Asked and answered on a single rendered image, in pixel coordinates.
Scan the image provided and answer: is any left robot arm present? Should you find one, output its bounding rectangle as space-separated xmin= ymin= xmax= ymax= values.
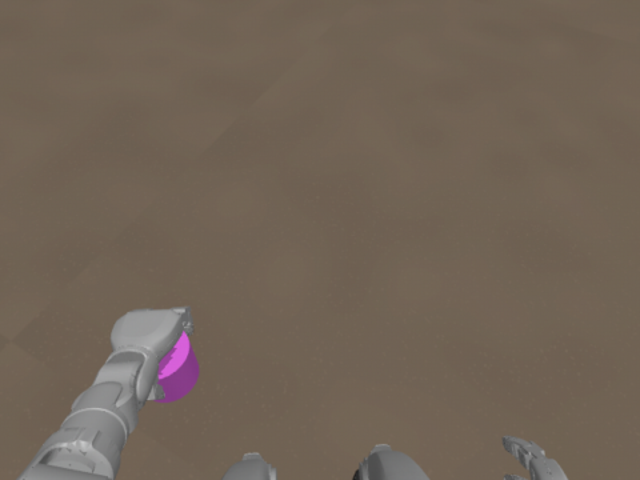
xmin=16 ymin=346 xmax=159 ymax=480

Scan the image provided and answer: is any right robot hand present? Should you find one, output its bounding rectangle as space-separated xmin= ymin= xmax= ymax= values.
xmin=502 ymin=435 xmax=568 ymax=480

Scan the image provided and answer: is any left robot hand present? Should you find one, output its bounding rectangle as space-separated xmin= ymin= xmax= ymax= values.
xmin=110 ymin=306 xmax=194 ymax=401

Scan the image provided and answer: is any can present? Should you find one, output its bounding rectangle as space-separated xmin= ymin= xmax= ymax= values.
xmin=153 ymin=331 xmax=199 ymax=403

